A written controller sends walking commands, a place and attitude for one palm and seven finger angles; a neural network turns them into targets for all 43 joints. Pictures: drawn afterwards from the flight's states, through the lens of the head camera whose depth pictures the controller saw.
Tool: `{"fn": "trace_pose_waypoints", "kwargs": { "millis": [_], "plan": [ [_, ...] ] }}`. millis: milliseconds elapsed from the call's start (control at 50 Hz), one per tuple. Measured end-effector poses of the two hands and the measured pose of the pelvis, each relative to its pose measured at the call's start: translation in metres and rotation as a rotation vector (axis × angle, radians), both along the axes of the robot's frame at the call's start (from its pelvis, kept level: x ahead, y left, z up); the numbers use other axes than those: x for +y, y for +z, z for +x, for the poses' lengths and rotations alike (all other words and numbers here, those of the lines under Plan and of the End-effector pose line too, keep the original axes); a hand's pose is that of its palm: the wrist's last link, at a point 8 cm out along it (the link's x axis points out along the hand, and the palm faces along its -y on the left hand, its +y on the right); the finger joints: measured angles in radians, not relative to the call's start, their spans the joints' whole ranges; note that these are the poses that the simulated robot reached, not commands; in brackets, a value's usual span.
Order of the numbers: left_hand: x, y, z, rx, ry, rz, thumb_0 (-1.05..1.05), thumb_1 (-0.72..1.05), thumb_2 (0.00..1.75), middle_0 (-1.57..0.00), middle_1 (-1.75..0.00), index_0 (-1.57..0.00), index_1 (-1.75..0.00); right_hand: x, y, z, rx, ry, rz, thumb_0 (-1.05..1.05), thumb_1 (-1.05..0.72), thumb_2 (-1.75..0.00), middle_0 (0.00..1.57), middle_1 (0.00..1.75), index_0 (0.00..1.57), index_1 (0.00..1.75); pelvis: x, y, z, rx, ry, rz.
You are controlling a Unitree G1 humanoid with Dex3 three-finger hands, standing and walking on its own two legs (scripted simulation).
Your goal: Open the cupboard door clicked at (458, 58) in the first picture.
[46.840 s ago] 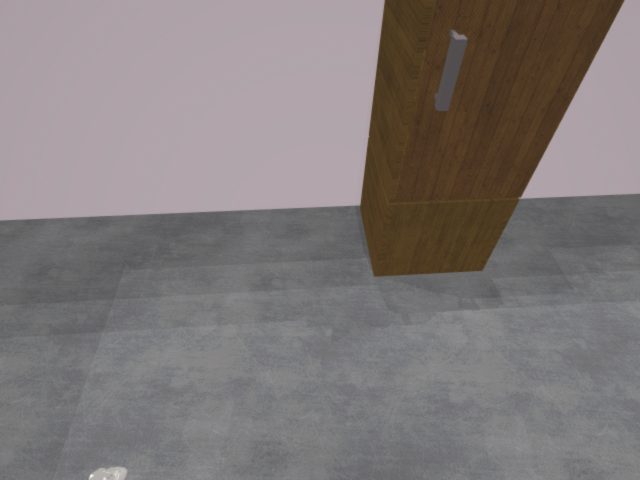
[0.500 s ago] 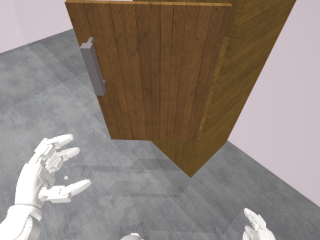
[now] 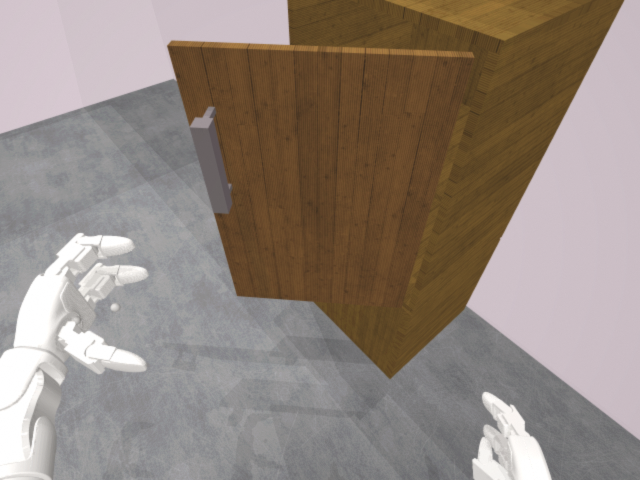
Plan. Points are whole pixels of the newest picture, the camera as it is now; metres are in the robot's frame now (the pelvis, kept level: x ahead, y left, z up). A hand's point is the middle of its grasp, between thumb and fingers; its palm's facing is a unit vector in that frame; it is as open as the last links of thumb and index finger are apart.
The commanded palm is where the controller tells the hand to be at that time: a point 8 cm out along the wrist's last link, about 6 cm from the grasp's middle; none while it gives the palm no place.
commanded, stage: raise the hand with hooked fingers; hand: left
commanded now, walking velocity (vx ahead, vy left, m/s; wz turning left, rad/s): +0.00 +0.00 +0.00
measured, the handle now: (216, 161) +0.55 +0.22 +0.10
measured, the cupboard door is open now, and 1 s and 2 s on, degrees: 45 45 45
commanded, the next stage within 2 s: move the hooked fingers beside the handle in 0.70 s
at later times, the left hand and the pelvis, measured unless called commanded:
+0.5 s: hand (116, 275) +0.30 +0.26 +0.12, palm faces +0.06 -1.00 -0.02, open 14.0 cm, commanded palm +0.27 +0.31 +0.13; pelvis +0.00 -0.01 +0.01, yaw -1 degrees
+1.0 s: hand (120, 263) +0.32 +0.27 +0.12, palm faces +0.07 -1.00 -0.01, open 14.0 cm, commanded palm +0.30 +0.31 +0.12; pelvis +0.00 +0.00 +0.01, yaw +0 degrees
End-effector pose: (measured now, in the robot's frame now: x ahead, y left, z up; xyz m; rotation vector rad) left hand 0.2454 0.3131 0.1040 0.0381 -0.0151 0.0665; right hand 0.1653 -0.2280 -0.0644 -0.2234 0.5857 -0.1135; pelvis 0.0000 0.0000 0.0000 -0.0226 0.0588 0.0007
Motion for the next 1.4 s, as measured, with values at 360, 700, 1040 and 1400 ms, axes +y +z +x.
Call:
{"fn": "trace_pose_waypoints", "kwargs": {
  "millis": [360,700,1040,1400],
  "plan": [
    [0.009,0.027,0.032,0.008,-0.018,-0.009,-0.01,-0.50,0.30,-0.30,-1.20,-0.30,-1.20,-0.025,-0.001,-0.021,0.059,-0.065,-0.019,0.01,-0.90,-0.89,0.20,0.30,0.20,0.30,-0.005,0.009,0.004,-0.013,-0.011,0.011],
    [0.004,0.019,0.027,0.003,0.000,-0.023,-0.01,-0.50,0.30,-0.30,-1.20,-0.30,-1.20,-0.024,0.000,-0.023,0.060,-0.071,-0.019,0.01,-0.90,-0.89,0.20,0.30,0.20,0.30,-0.007,0.009,0.002,-0.020,-0.017,0.012],
    [0.006,0.019,0.055,0.018,-0.010,-0.025,-0.01,-0.50,0.30,-0.30,-1.20,-0.30,-1.20,-0.018,-0.005,-0.023,0.088,-0.057,-0.026,0.01,-0.90,-0.89,0.20,0.30,0.20,0.30,-0.003,0.008,0.000,-0.005,-0.004,0.010],
    [0.012,0.013,0.100,0.033,-0.016,-0.044,-0.01,-0.50,0.30,-0.30,-1.20,-0.30,-1.20,-0.035,-0.018,-0.065,0.251,-0.142,-0.051,0.01,-0.90,-0.89,0.20,0.30,0.20,0.30,0.000,0.005,0.008,0.045,-0.026,0.009]
  ]
}}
